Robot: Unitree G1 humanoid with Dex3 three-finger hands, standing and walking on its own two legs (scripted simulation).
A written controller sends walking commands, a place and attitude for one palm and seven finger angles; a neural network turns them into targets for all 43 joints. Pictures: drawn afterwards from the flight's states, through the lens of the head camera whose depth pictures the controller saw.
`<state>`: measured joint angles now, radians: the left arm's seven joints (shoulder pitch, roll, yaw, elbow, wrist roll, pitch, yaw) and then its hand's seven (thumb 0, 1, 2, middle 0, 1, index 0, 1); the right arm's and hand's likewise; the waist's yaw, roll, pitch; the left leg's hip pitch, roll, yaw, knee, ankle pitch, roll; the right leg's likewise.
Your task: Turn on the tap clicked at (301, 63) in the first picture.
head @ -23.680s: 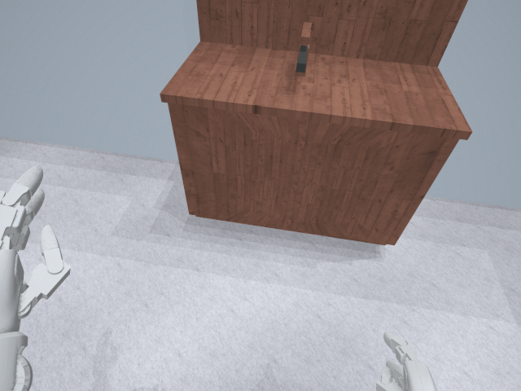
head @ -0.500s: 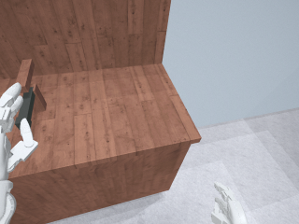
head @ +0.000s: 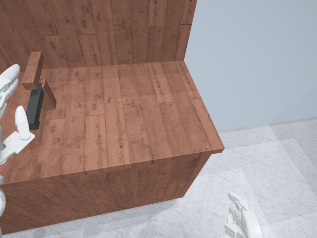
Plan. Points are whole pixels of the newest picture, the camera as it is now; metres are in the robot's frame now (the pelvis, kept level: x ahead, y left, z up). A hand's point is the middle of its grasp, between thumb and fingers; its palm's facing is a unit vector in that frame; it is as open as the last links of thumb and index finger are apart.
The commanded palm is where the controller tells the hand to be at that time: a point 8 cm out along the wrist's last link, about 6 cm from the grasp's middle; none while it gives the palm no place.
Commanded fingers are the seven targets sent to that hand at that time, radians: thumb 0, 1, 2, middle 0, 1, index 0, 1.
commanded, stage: come to a stop and stand still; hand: left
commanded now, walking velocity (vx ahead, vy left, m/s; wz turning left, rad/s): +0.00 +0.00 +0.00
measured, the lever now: (31, 123) +0.34 +0.38 +0.04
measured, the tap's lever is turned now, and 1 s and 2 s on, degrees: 0 0 0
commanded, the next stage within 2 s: look again from close up in 0.62 s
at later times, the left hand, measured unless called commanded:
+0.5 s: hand (41, 165) +0.19 +0.23 +0.17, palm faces +0.44 -0.84 -0.30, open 7.4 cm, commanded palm +0.14 +0.25 +0.18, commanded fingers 0.00 0.90 0.90 -0.20 -0.30 -0.20 -0.30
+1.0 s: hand (43, 149) +0.22 +0.24 +0.16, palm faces +0.38 -0.86 -0.35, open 7.4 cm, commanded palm +0.16 +0.27 +0.18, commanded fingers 0.00 0.90 0.90 -0.20 -0.30 -0.20 -0.30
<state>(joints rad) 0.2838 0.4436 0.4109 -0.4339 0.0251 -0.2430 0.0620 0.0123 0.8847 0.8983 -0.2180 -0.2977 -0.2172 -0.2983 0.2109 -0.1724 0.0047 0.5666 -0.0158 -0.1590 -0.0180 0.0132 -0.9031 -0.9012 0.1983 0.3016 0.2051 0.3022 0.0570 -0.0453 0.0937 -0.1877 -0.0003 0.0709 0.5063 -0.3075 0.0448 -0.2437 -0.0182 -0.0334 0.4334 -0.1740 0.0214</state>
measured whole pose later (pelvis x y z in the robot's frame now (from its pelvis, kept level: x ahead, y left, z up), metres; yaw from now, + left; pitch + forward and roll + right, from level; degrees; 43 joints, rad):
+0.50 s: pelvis -0.03 -0.03 +0.00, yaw -2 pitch -2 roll +0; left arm 0.35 0.30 0.35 -0.38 -0.03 -0.24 0.12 0.01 0.89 0.90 -0.21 -0.30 -0.21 -0.30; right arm 0.26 -0.23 0.00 0.59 0.00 -0.18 -0.04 0.02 -0.90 -0.90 0.20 0.30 0.20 0.30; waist 0.05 -0.02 0.04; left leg -0.19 0.03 0.08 0.48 -0.26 0.02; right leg -0.26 0.01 -0.04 0.42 -0.14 -0.01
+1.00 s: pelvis -0.01 +0.00 +0.00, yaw -2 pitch -2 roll -1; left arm 0.39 0.34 0.35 -0.44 -0.02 -0.24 0.10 0.01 0.89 0.90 -0.21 -0.30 -0.21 -0.30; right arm 0.22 -0.18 0.02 0.60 0.00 -0.16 -0.01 0.02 -0.90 -0.90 0.20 0.30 0.21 0.30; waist 0.03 -0.03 0.07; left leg -0.15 0.00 0.09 0.46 -0.28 0.04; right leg -0.23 -0.01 -0.02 0.42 -0.16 0.01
